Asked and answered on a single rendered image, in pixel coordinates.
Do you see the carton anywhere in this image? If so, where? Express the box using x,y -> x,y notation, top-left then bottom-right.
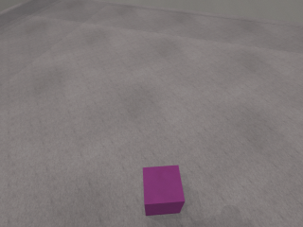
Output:
142,165 -> 185,216

